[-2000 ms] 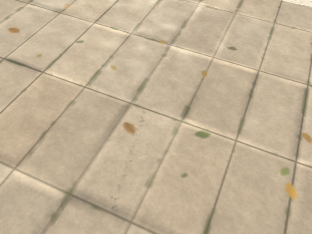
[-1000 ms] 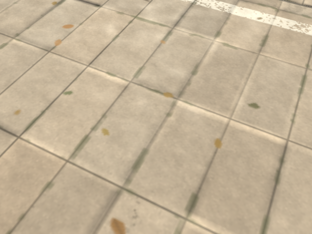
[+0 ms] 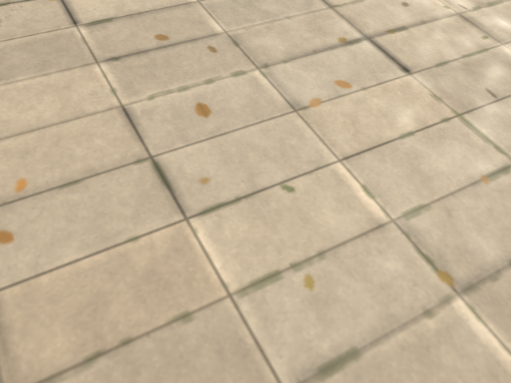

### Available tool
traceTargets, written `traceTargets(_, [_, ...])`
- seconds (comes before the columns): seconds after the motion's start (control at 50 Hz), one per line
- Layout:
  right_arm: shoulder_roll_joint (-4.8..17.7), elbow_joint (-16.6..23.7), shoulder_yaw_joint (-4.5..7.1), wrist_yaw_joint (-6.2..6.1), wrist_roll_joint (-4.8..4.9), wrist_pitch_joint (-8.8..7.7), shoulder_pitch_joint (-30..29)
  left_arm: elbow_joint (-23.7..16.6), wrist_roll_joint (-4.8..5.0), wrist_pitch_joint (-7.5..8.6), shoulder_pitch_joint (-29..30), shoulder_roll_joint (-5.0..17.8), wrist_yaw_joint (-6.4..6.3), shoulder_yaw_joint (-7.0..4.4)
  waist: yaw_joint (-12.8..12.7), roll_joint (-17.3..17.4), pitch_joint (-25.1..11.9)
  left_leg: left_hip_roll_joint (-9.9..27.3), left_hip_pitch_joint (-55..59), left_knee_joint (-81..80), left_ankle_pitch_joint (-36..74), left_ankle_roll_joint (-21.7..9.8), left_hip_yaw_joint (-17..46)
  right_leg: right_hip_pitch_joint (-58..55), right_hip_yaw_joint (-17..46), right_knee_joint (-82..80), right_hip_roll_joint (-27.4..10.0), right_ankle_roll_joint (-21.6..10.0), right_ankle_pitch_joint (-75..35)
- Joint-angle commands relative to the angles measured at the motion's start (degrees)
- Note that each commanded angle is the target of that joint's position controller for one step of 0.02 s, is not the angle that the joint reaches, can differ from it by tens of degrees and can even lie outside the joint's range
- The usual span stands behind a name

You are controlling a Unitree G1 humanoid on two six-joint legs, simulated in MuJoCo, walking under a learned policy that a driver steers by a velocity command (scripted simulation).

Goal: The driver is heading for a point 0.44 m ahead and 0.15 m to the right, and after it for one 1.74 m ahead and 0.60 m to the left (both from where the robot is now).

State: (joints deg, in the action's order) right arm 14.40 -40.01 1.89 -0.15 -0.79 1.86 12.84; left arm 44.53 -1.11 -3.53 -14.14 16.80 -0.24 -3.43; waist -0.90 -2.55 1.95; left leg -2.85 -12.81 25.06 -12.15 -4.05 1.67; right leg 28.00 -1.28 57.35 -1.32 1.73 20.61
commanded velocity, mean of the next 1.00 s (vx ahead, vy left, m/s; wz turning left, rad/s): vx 0.35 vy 0.00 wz -0.05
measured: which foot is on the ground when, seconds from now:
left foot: down 0.00-0.26, up 0.28-0.68, down 0.70-1.00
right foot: up 0.00-0.24, down 0.26-0.70, up 0.72-1.00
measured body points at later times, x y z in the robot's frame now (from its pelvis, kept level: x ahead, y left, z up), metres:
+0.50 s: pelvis +0.10 -0.02 +0.00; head +0.11 -0.04 +0.45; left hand +0.06 +0.24 -0.13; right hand +0.23 -0.28 -0.12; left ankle +0.18 +0.12 -0.68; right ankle +0.01 -0.11 -0.74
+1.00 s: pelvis +0.34 +0.02 +0.00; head +0.37 +0.03 +0.45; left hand +0.49 +0.26 -0.13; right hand +0.30 -0.23 -0.13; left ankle +0.33 +0.10 -0.74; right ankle +0.41 -0.13 -0.69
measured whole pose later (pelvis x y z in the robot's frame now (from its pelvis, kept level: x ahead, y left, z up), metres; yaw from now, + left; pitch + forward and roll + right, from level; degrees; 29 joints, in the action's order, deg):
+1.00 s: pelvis +0.34 +0.02 +0.00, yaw -8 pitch +0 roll +0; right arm 12.3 -54.1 1.6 0.3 -0.7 -5.3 21.6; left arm 49.7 -2.2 1.2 -9.3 14.6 1.5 -3.0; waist 1.8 -1.8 3.0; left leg -1.6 -6.3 17.1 -11.2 -3.6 -7.3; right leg 32.5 -0.3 49.1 -2.9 -1.9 10.4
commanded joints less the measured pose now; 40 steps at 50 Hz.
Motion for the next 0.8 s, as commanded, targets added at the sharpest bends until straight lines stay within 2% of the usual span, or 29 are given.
traceTargets(0.02, [6.6,2.6,1.47,-0.51,0.02,-1.34,0.4,-2.6,0.26,0.07,0.1,2.7,0.13,-0.48,0.9,8.9,-4.3,13.6,8.0,-7.2,22.1,-8.1,11.0,0.9,1.2,-4.2,-0.4,0.2,0.1])
traceTargets(0.06, [7.5,1.0,1.82,-0.48,-0.35,-1.14,3.9,-2.9,-0.54,0.23,1.3,2.8,0.43,-0.23,3.2,10.7,-4.2,13.7,8.9,-10.7,1.5,-9.1,14.0,0.0,0.2,-8.8,0.1,-0.4,1.5])
traceTargets(0.1, [8.1,-0.4,2.01,-0.26,-0.78,-0.94,5.5,-3.3,-0.91,0.78,2.9,3.4,0.96,-0.30,4.1,11.7,-1.4,14.4,8.0,-13.9,-14.7,-9.9,17.9,0.3,-0.5,-12.9,0.7,-1.4,3.7])
traceTargets(0.16, [9.2,-1.7,2.33,-0.09,-0.85,-1.51,5.7,-3.0,-0.68,2.26,2.7,2.7,1.11,-0.02,3.8,9.1,1.0,15.3,5.6,-14.6,-18.3,-10.6,20.2,-3.1,-0.9,-18.7,1.5,-3.1,6.0])
traceTargets(0.18, [9.4,-1.9,2.42,-0.04,-0.73,-1.79,5.2,-2.6,-0.51,2.84,1.7,2.3,1.00,0.12,3.0,8.4,1.2,15.1,3.8,-14.4,-18.2,-10.6,20.1,-6.1,-1.1,-21.4,1.9,-4.0,5.9])
traceTargets(0.22, [9.2,-1.9,2.49,0.04,0.08,-2.07,1.9,-0.2,-0.26,3.96,-3.8,0.8,0.62,0.41,-0.9,6.6,1.4,12.4,-4.0,-11.8,-19.1,-9.0,17.2,-18.5,-2.9,-32.7,3.1,-6.1,-1.1])
traceTargets(0.24, [8.0,-1.8,2.27,-0.04,0.38,-2.27,0.6,1.4,-0.38,4.62,-7.6,0.9,0.29,0.34,-3.0,5.0,1.0,10.1,-10.6,-8.2,-20.7,-7.1,15.2,-27.6,-1.5,-37.1,2.9,-6.9,-3.8])
traceTargets(0.26, [4.6,-0.4,1.37,0.03,0.22,-2.83,-2.1,2.7,-0.84,5.42,-12.9,3.9,-0.30,-0.21,-5.4,-1.1,0.4,5.9,-20.3,1.9,-20.7,-4.2,10.6,-36.4,9.5,-42.5,-5.3,-8.4,5.0])
traceTargets(0.28, [0.7,1.6,0.36,0.36,0.41,-3.61,-3.9,2.9,-0.41,5.90,-16.3,10.1,-0.53,-1.50,-6.4,-11.0,0.0,-1.8,-29.4,16.6,-17.4,-1.5,-0.2,-39.6,30.1,-51.2,-18.5,-12.6,22.5])
traceTargets(0.3, [6.1,2.6,1.54,0.43,-1.43,-3.91,-7.4,4.0,-0.55,5.82,-15.3,10.9,-0.38,-2.20,-5.7,-6.2,7.4,0.5,-33.9,22.7,-15.4,-1.2,0.6,-31.3,35.6,-53.7,-22.4,-16.4,25.2])
traceTargets(0.32, [6.8,1.5,2.06,1.12,-1.41,-4.15,-5.6,3.3,-0.11,6.13,-11.5,7.8,-0.08,-1.40,-2.6,-2.7,9.1,2.8,-33.3,26.0,-10.9,-0.8,2.4,-29.3,32.2,-53.6,-19.7,-16.1,23.5])
traceTargets(0.34, [6.7,-0.2,2.11,1.83,-1.16,-4.34,-2.9,2.7,0.28,6.57,-8.6,5.7,0.24,-0.90,-0.8,-2.4,8.3,3.7,-32.1,27.0,-7.4,-0.2,2.1,-29.0,27.3,-53.8,-16.6,-14.2,18.6])
traceTargets(0.36, [6.8,-1.4,2.26,2.32,-1.24,-4.32,-1.4,2.4,0.35,7.00,-7.2,5.0,0.36,-0.69,0.1,-3.1,6.6,4.3,-30.6,27.9,-4.6,0.5,0.9,-29.5,22.3,-53.9,-13.9,-12.7,12.0])
traceTargets(0.4, [5.3,-2.2,1.93,2.87,-1.83,-4.09,-1.7,3.6,0.45,7.99,-8.5,3.5,0.50,-0.28,-0.1,-2.7,4.0,4.9,-29.7,30.6,0.0,1.5,-1.3,-30.2,15.2,-53.0,-10.6,-12.0,-1.7])
traceTargets(0.44, [4.0,-1.5,1.46,2.96,-1.74,-3.87,-4.6,5.2,0.65,8.38,-11.0,3.0,0.72,-0.17,-0.8,-2.3,3.8,5.7,-31.1,30.0,2.7,2.5,-3.0,-30.5,11.4,-52.2,-9.5,-12.3,-11.4])
traceTargets(0.52, [2.4,1.3,0.43,3.07,-1.43,-3.84,-13.4,7.6,0.57,8.49,-14.6,2.6,0.68,0.10,-2.9,-2.8,5.2,5.6,-28.3,20.0,7.0,4.0,-5.6,-27.9,8.2,-50.9,-8.0,-12.7,-24.0])
traceTargets(0.56, [2.3,2.2,0.15,3.10,-1.08,-4.03,-16.0,8.5,0.45,8.49,-15.5,3.8,0.36,-0.10,-3.3,-3.3,5.3,4.7,-24.7,14.2,7.9,3.9,-5.7,-27.7,8.5,-49.4,-8.5,-12.7,-28.6])
traceTargets(0.6, [3.1,2.4,0.24,2.80,-0.95,-4.20,-16.3,8.9,0.44,8.38,-15.2,5.1,0.00,-0.35,-2.6,-3.4,4.9,4.0,-21.1,10.8,7.2,3.1,-5.5,-28.3,9.7,-47.4,-9.9,-12.5,-33.0])
traceTargets(0.64, [4.3,1.5,0.66,2.11,-0.85,-4.58,-12.6,8.8,0.37,8.26,-13.2,6.0,-0.19,-0.53,-0.1,-3.6,3.4,2.7,-14.1,8.1,4.7,1.6,-5.1,-28.3,10.3,-43.4,-10.8,-11.3,-40.3])
traceTargets(0.66, [5.5,0.0,1.21,1.50,-0.82,-4.89,-7.9,8.8,0.32,8.24,-12.1,6.6,-0.16,-0.70,2.2,-3.6,0.9,1.1,-7.3,6.3,2.8,0.7,-5.3,-27.9,9.9,-38.0,-10.2,-10.4,-47.4])
traceTargets(0.68, [7.0,-2.9,1.98,0.75,-1.04,-5.52,0.8,8.8,0.49,8.15,-11.3,6.6,0.02,-0.70,6.1,-1.6,-3.9,0.4,4.2,2.6,4.1,-0.6,-5.4,-25.3,7.8,-27.6,-7.6,-9.2,-48.9])
traceTargets(0.7, [10.7,-4.7,3.10,-0.24,-2.31,-6.24,10.2,7.7,0.91,8.24,-11.1,4.9,0.27,-0.28,9.6,2.2,-10.9,9.1,19.0,1.4,-2.1,-2.6,3.1,-15.7,6.0,-13.0,-4.4,-8.2,-35.3])
traceTargets(0.72, [17.0,-4.5,4.51,-0.58,-3.60,-6.17,14.1,5.4,2.66,7.96,-16.8,-3.1,0.40,1.34,7.2,16.6,-20.7,27.7,33.9,-3.5,-14.1,-7.5,29.4,2.0,1.1,7.3,4.4,-6.0,1.9])
traceTargets(0.74, [13.9,-4.1,3.95,-0.26,-1.98,-5.61,11.3,6.2,1.19,7.38,-15.1,3.1,0.08,-0.22,6.7,12.9,-19.3,28.3,27.1,-10.3,-18.5,-8.4,39.5,5.8,5.8,14.2,3.7,-7.3,7.6])
traceTargets(0.76, [9.8,-3.7,2.83,-0.19,-1.48,-5.54,5.5,5.6,0.82,7.04,-11.5,3.9,0.33,-0.86,4.1,8.9,-9.8,26.1,19.0,-11.0,-19.8,-7.1,29.8,7.5,6.3,15.2,0.5,-7.9,2.7])
traceTargets(0.78, [6.6,-3.5,2.10,-0.03,-1.17,-5.88,2.0,5.5,0.79,7.01,-9.2,2.5,0.85,-0.57,3.0,6.8,-4.7,23.3,12.1,-12.7,-13.3,-6.2,21.8,6.6,5.5,13.0,-1.6,-7.8,-1.3])
traceTargets(0.8, [5.0,-3.9,1.68,-0.09,-1.07,-6.30,1.0,5.7,0.45,6.60,-8.6,1.5,1.26,-0.63,2.0,7.7,-2.5,20.9,8.1,-14.1,-7.7,-4.8,15.6,5.0,5.1,10.9,-2.8,-7.6,-2.9])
